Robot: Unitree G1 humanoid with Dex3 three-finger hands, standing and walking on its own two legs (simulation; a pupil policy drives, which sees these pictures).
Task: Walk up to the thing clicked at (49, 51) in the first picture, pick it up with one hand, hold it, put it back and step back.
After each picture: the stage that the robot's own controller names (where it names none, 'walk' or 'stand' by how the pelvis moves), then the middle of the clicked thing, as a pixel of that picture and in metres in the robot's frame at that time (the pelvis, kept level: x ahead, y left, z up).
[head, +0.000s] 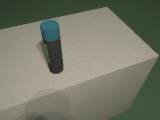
stand; (53, 49) +0.53 +0.13 +0.02
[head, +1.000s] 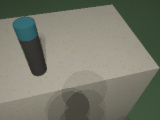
rise first; (32, 50) +0.48 +0.20 +0.05
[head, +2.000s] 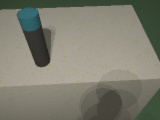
rise first; (36, 41) +0.52 +0.20 +0.06
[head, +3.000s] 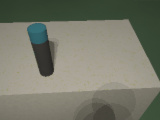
stand; (42, 52) +0.53 +0.18 +0.02
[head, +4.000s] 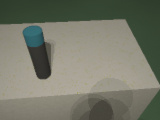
stand; (39, 55) +0.51 +0.19 +0.02
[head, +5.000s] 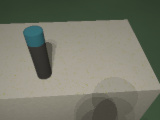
stand; (39, 55) +0.51 +0.19 +0.02
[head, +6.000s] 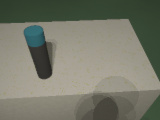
stand; (40, 55) +0.51 +0.19 +0.02
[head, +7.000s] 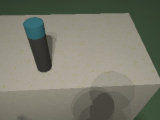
rise first; (39, 48) +0.52 +0.19 +0.02
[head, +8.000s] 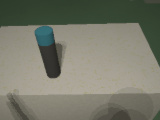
go down; (49, 54) +0.52 +0.18 +0.02
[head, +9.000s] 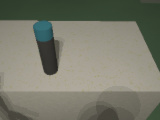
go down; (47, 50) +0.53 +0.16 +0.03
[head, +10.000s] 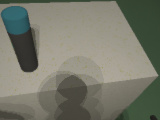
go down; (23, 44) +0.49 +0.17 +0.06
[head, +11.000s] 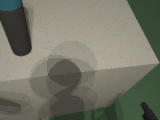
close in; (14, 24) +0.52 +0.17 +0.09
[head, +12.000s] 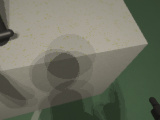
close; out of the picture +0.54 +0.19 +0.12
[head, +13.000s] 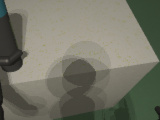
lift; (1, 36) +0.48 +0.20 +0.10
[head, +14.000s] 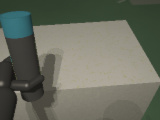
lift; (25, 60) +0.34 +0.17 +0.19
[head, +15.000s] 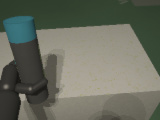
hold; (29, 63) +0.34 +0.16 +0.18
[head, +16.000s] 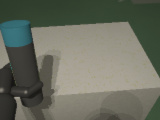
hold; (25, 67) +0.34 +0.17 +0.17
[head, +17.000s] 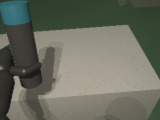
crouch; (24, 48) +0.38 +0.17 +0.21
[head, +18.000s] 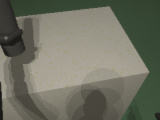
lower; (1, 15) +0.50 +0.19 +0.22
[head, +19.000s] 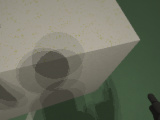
lower; out of the picture +0.56 +0.20 +0.12
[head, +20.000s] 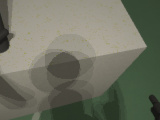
lower; out of the picture +0.54 +0.19 +0.11
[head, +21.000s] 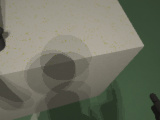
lower; out of the picture +0.55 +0.20 +0.11
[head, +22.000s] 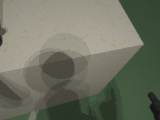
lower; out of the picture +0.55 +0.20 +0.12
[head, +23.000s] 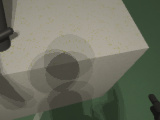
open; out of the picture +0.54 +0.18 +0.11
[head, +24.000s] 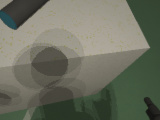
rise; out of the picture +0.65 +0.08 +0.02
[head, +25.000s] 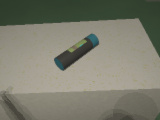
sink last; (77, 50) +0.62 +0.06 -0.03
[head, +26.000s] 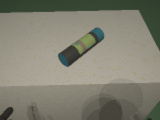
stand; (82, 45) +0.60 +0.02 -0.03
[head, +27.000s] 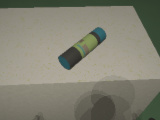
stand; (83, 47) +0.57 +0.00 -0.01
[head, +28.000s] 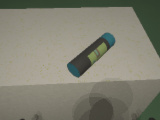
stand; (92, 53) +0.53 -0.04 +0.00
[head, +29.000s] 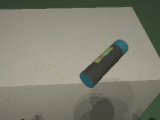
stand; (105, 61) +0.48 -0.09 +0.00
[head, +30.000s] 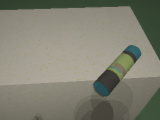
stand; (118, 68) +0.45 -0.14 -0.01
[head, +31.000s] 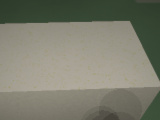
stand; out of the picture +0.35 -0.20 -0.36
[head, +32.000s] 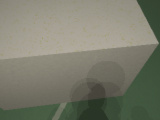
walk; out of the picture -0.02 -0.36 -0.72
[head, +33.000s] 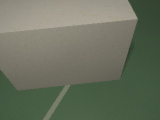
walk; out of the picture +0.25 -0.33 -0.73
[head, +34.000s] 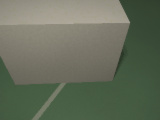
stand; out of the picture +0.37 -0.35 -0.74
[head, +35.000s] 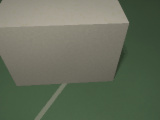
stand; out of the picture +0.38 -0.39 -0.75
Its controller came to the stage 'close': yes
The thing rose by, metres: 0.21
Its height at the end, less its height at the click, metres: -0.77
